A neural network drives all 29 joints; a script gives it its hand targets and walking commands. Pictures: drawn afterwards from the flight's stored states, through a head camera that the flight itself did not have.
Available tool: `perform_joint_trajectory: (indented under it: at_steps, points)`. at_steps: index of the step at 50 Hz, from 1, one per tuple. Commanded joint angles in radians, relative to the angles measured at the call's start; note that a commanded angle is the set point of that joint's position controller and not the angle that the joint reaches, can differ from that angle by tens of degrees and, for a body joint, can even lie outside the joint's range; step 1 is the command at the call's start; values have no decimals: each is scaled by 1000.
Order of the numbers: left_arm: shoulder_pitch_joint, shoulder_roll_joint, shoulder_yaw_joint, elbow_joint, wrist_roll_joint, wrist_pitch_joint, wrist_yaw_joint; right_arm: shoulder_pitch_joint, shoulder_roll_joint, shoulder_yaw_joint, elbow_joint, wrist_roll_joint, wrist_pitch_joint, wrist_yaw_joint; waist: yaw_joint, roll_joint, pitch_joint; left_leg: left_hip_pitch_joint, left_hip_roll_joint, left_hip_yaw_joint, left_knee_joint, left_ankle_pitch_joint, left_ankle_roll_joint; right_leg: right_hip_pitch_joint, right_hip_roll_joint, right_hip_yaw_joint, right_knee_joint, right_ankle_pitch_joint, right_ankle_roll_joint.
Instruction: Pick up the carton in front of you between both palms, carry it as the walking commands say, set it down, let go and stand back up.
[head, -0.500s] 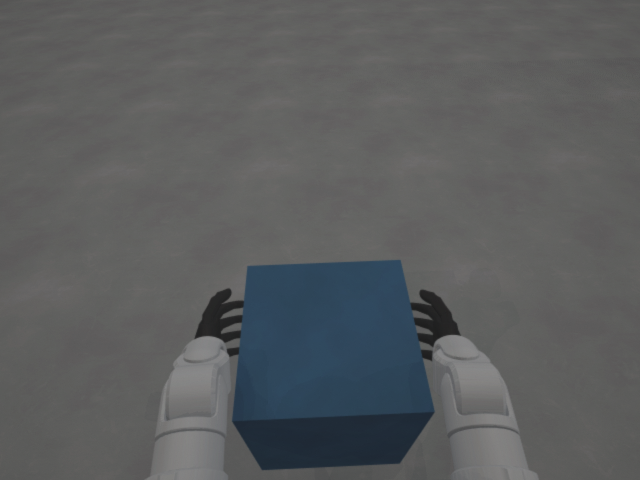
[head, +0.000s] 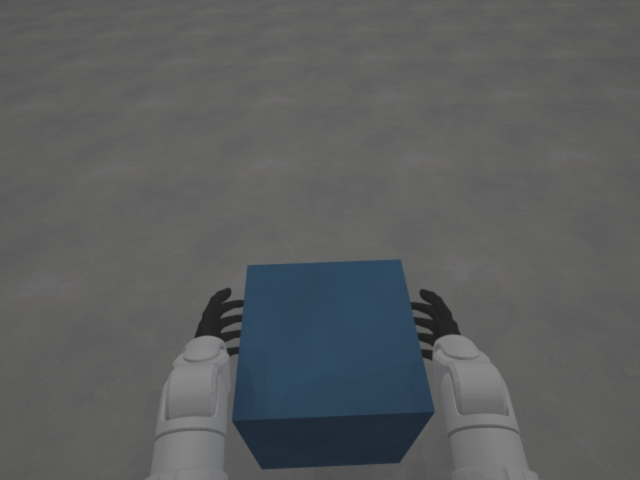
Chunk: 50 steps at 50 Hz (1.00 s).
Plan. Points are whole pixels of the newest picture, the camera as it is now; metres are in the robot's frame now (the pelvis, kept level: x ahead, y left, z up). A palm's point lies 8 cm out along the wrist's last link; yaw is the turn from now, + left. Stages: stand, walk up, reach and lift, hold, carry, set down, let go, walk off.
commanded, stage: carry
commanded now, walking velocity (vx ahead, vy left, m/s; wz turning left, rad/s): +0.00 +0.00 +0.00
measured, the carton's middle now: (327, 369) +0.30 +0.00 -0.04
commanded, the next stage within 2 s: hold in 0.14 s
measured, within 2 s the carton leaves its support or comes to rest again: neither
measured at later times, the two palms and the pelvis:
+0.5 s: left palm (174, 381) +0.24 +0.18 +0.05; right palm (418, 339) +0.29 -0.11 +0.05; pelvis -0.02 -0.02 +0.01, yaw +10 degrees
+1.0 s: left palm (196, 369) +0.25 +0.16 +0.06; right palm (433, 326) +0.31 -0.13 +0.05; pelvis -0.01 -0.05 +0.01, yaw +12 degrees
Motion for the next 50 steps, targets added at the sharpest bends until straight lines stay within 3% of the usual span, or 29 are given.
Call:
perform_joint_trajectory:
  at_steps: [1, 7, 8, 9, 10, 11, 12, 14, 15, 19, 26, 37, 46, 50]
  points:
    - [-415, -901, -550, -33, -250, -22, -236, -487, 884, 541, -85, 251, -53, 220, 0, 1, -239, 35, 126, -120, -100, 175, -1, 131, -87, 98, -46, 136, -5]
    - [-414, -902, -550, -33, -250, -22, -236, -487, 884, 541, -85, 251, -53, 221, 0, 2, -239, 35, 126, -121, -100, 181, 1, 130, -87, 96, -44, 136, -3]
    - [-339, -931, -519, -15, -240, -24, -246, -401, 895, 515, -112, 242, -49, 226, -11, 54, -116, 74, -78, -283, -159, 436, -4, 355, 189, 225, -59, 280, -38]
    - [-345, -910, -502, -42, -220, -41, -237, -417, 870, 519, -127, 230, -60, 226, -3, 80, -176, 126, -73, -301, -148, 488, -9, 395, 165, 251, -69, 325, -40]
    - [-309, -893, -491, -36, -202, -47, -230, -424, 876, 526, -147, 237, -63, 231, 5, 39, -162, 241, -77, -309, -139, 554, 0, 312, 170, 255, -89, 334, -28]
    - [-316, -893, -476, -30, -196, -58, -220, -448, 863, 532, -142, 241, -68, 233, 25, 54, -184, 245, -84, -304, -152, 495, -3, 353, 161, 256, -96, 326, -28]
    - [-305, -881, -469, -23, -181, -59, -216, -456, 863, 539, -152, 245, -72, 239, 17, 18, -167, 296, -86, -311, -156, 494, 5, 298, 173, 254, -107, 302, -18]
    - [-329, -882, -463, -16, -178, -61, -215, -489, 859, 540, -141, 251, -75, 246, 27, 35, -160, 318, -92, -305, -177, 402, -5, 279, 182, 246, -122, 219, -15]
    - [-359, -884, -474, -16, -187, -59, -219, -493, 865, 535, -127, 249, -75, 248, 14, 15, -145, 316, -93, -302, -174, 389, -7, 262, 188, 248, -128, 195, -14]
    - [-451, -916, -509, -8, -229, -44, -249, -465, 878, 466, -55, 204, -69, 237, -42, 36, -100, 232, -85, -301, -185, 251, -27, 292, 186, 243, -129, 102, -32]
    - [-511, -942, -451, 89, -207, -36, -286, -545, 933, 426, 36, 184, -61, 262, -24, 20, -35, 133, -90, -294, -212, 47, -11, 324, 172, 240, -141, -25, -27]
    - [-534, -954, -390, 140, -178, -44, -303, -617, 958, 427, 67, 193, -54, 285, 4, -17, -53, 101, -111, -273, -193, 31, 10, 374, 138, 260, -168, -56, -12]
    - [-558, -944, -383, 130, -175, -48, -301, -632, 957, 416, 85, 195, -57, 282, 0, -19, -59, 106, -120, -270, -175, 56, 12, 384, 126, 276, -179, -30, -11]
    - [-630, -935, -326, 195, -141, -72, -300, -688, 940, 341, 164, 155, -80, 280, -9, -15, -24, 71, -123, -266, -156, 13, 13, 359, 126, 278, -165, -83, -17]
